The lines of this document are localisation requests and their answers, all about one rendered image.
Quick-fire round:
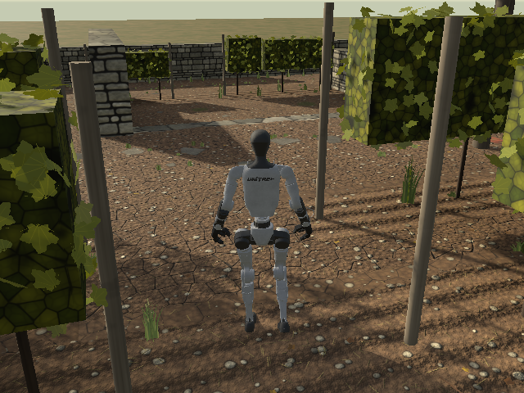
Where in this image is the robot left forearm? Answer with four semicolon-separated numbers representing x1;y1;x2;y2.
213;199;229;230

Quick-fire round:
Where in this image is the robot right upper arm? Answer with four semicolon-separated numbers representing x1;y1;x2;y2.
278;165;302;210

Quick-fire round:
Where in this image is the humanoid robot torso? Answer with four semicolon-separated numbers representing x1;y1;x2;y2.
242;161;280;246

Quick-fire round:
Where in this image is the robot right foot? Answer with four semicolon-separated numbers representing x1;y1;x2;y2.
278;319;290;333

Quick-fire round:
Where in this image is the robot left hand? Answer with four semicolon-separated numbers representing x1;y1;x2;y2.
211;227;231;244

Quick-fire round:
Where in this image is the robot right forearm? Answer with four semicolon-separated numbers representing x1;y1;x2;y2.
294;197;310;227

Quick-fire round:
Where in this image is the robot left upper arm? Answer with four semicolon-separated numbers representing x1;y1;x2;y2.
221;165;244;211

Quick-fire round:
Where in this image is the robot right hand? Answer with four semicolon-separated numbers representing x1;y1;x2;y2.
293;224;313;241

